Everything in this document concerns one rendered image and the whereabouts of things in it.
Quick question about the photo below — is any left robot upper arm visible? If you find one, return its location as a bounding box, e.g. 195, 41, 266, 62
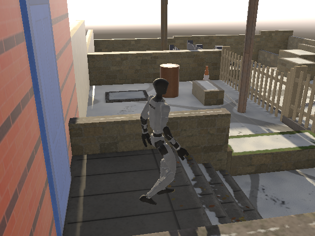
141, 95, 154, 119

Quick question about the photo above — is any right robot upper arm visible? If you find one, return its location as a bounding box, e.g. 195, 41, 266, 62
160, 103, 170, 133

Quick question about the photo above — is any robot right hand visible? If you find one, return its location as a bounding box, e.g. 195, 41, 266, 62
177, 147, 189, 160

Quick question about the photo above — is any left robot forearm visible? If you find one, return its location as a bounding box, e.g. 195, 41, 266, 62
140, 117, 148, 134

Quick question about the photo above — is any right robot forearm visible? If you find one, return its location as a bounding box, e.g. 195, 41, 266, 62
163, 126, 180, 150

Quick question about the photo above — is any left robot shin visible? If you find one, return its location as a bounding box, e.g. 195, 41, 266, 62
160, 165, 169, 190

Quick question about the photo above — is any robot left hand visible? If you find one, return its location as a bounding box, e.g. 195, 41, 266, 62
141, 133, 152, 147

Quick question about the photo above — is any humanoid robot head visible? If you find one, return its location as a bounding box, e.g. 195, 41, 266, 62
152, 78, 169, 102

